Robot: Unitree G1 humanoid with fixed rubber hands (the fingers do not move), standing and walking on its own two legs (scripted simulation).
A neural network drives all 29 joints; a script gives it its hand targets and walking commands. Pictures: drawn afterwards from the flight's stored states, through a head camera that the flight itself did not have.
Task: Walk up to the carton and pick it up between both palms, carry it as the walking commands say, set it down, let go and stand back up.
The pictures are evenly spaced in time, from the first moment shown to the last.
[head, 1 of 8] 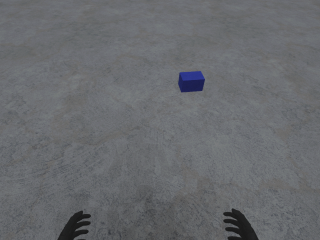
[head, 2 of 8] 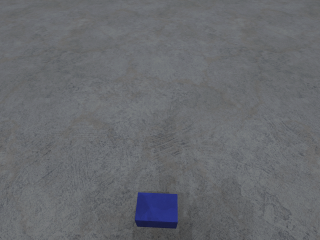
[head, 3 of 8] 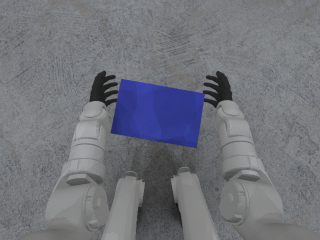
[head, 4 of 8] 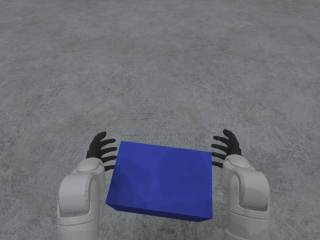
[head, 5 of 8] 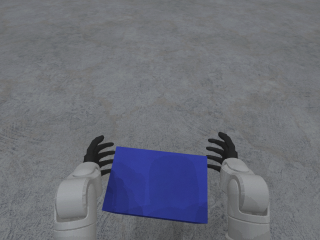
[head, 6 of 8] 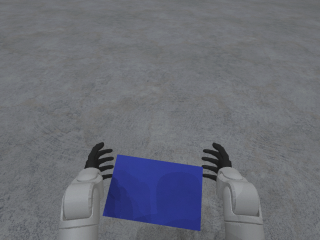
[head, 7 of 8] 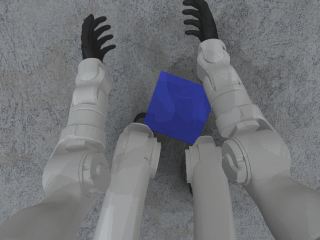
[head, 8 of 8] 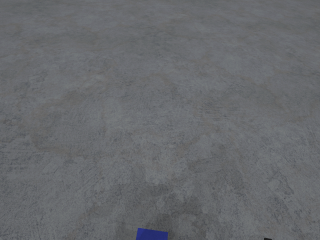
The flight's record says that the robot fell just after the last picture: no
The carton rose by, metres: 0.70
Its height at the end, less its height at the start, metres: +0.04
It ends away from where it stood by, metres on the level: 1.63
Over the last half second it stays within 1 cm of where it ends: yes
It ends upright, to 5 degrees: no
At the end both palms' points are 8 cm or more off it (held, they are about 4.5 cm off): yes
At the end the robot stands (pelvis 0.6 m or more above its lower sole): yes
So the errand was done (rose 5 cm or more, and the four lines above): no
